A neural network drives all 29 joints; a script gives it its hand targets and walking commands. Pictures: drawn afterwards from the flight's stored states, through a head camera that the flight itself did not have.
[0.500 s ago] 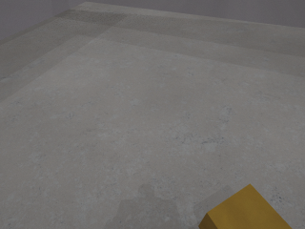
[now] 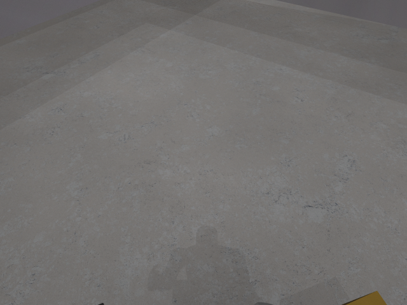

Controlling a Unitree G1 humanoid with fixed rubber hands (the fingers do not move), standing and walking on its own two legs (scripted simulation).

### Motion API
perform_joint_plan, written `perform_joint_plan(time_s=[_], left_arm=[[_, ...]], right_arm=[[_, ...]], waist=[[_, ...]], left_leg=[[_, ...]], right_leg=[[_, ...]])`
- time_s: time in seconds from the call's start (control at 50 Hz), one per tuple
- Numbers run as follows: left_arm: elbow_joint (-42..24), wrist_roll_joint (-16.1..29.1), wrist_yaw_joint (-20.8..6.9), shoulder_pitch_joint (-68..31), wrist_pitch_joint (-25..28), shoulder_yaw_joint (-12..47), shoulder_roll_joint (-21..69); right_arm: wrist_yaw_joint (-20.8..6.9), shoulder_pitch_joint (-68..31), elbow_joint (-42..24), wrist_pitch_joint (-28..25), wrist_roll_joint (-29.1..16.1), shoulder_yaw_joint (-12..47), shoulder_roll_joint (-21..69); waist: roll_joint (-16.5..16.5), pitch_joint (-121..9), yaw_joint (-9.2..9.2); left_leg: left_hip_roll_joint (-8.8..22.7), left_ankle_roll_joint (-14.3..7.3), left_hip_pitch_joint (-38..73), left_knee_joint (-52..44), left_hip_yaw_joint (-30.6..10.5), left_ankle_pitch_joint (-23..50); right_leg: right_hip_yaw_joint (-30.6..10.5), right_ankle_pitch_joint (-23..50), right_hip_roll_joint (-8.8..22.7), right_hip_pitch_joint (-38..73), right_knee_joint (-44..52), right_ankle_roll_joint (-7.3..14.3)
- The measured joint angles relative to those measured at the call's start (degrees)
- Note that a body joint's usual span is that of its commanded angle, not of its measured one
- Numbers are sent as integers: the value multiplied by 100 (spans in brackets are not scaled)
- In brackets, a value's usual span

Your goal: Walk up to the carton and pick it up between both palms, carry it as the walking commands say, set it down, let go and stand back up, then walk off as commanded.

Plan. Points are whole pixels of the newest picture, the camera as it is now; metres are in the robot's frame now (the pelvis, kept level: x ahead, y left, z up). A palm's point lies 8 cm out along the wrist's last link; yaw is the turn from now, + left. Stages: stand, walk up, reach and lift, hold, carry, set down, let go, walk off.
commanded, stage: walk off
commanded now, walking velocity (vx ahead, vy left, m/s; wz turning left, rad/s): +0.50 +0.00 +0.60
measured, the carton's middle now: out of the picture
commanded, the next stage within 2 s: stand in 1.60 s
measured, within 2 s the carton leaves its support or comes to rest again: neither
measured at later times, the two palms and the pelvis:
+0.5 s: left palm out of the picture +0.15 +0.28 -0.15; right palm (273, 190) +0.44 -0.17 -0.14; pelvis +0.23 +0.03 -0.02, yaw +17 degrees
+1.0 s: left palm (80, 203) +0.38 +0.34 -0.10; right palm (234, 132) +0.67 -0.08 -0.14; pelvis +0.47 +0.09 +0.00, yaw +35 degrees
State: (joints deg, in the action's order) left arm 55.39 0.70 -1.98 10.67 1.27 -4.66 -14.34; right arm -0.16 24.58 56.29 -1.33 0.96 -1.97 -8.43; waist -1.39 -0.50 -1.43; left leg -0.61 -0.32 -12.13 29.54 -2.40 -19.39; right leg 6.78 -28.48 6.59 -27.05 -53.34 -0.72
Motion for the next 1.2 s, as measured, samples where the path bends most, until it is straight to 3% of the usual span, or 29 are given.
perform_joint_plan(time_s=[0.06,0.1,0.12,0.2,0.26,0.36,0.46,0.5,0.52,0.58,0.62,0.66,0.74,0.8,0.84,0.9,0.98,1.04,1.1,1.2], left_arm=[[-175,0,-7,-211,79,0,-1],[-267,0,2,-271,197,0,3],[-286,0,21,-271,258,-2,13],[-272,-7,118,5,280,-1,36],[-224,-9,138,300,278,0,39],[-54,-9,149,660,277,1,41],[119,-9,150,826,278,0,42],[148,-9,149,842,219,1,42],[149,-10,147,774,169,1,41],[20,-9,74,412,120,2,39],[-129,-8,36,169,122,2,35],[-304,-8,17,-37,122,2,32],[-623,-8,0,-357,120,4,28],[-721,-8,1,-400,162,3,27],[-710,-8,12,-374,184,2,60],[-665,-8,70,-91,183,2,100],[-503,-11,135,318,182,3,102],[-376,-11,137,591,185,4,104],[-223,-11,138,830,185,4,105],[2,-11,138,1074,169,4,106]], right_arm=[[14,33,0,0,0,-91,-8],[14,17,2,-2,0,-155,-37],[14,-30,6,5,0,-185,-70],[-27,-494,-1,50,0,-247,-263],[-138,-984,-5,56,0,-292,-376],[-299,-1750,-9,101,0,-319,-480],[-414,-2221,-5,99,0,-312,-482],[-387,-2283,-7,7,6,-317,-493],[-344,-2271,-5,-63,8,-320,-490],[-246,-2015,1,-80,8,-317,-457],[-174,-1745,0,-57,9,-316,-430],[-109,-1463,-1,-47,9,-315,-413],[-57,-1050,-3,-16,9,-316,-400],[-55,-859,0,35,9,-340,-398],[-50,-817,6,81,9,-363,-415],[-97,-973,-2,137,9,-362,-435],[-215,-1318,-7,145,9,-368,-449],[-273,-1626,-10,166,9,-372,-474],[-344,-1979,-12,171,8,-370,-478],[-397,-2376,-12,112,8,-369,-481]], waist=[[85,-11,-31],[151,4,-33],[214,37,-30],[372,32,-9],[382,47,-10],[374,242,65],[374,331,149],[344,396,148],[269,487,121],[78,573,114],[11,563,127],[4,510,131],[35,425,70],[106,275,41],[247,282,44],[344,250,55],[356,224,53],[360,256,104],[360,305,179],[360,295,291]], left_leg=[[-20,8,161,-185,-161,-76],[-28,24,173,51,-288,-324],[-1,24,64,499,-294,-482],[136,25,-965,3305,-100,-487],[413,24,-1572,3799,67,-112],[750,24,-2059,2741,141,550],[793,24,-2015,1150,378,733],[631,-47,-1823,873,436,952],[511,-77,-1804,1084,441,1014],[153,-91,-1642,1306,385,537],[-12,-91,-1347,998,332,519],[-107,-91,-1086,695,260,522],[-230,-91,-692,269,65,455],[-258,-60,-635,468,-104,127],[-183,-59,-773,1345,-126,-324],[-83,-59,-1316,3294,14,-439],[254,-59,-1785,3974,125,7],[492,-59,-1993,3569,121,385],[656,-59,-2009,2516,182,567],[641,-59,-1896,989,423,575]], right_leg=[[-6,416,-22,20,1209,0],[20,1224,-63,279,2042,0],[98,1687,-63,354,2023,0],[453,1209,-60,957,2012,11],[710,1149,-64,1575,2488,8],[1119,995,-72,2484,3096,-104],[1496,486,-44,2978,3036,-368],[1523,90,170,2908,2241,-382],[1440,104,430,2669,1349,-382],[316,189,453,1318,-1515,-381],[8,175,422,597,-2055,-382],[-104,168,424,49,-1786,-382],[-127,165,410,-394,-103,-381],[-106,939,266,-144,1458,-373],[72,1566,237,75,1425,-250],[362,1146,239,585,1476,-68],[768,1109,234,1498,2237,-68],[1052,1058,230,2076,2689,-139],[1271,911,227,2502,2921,-257],[1603,373,285,2871,2660,-494]])
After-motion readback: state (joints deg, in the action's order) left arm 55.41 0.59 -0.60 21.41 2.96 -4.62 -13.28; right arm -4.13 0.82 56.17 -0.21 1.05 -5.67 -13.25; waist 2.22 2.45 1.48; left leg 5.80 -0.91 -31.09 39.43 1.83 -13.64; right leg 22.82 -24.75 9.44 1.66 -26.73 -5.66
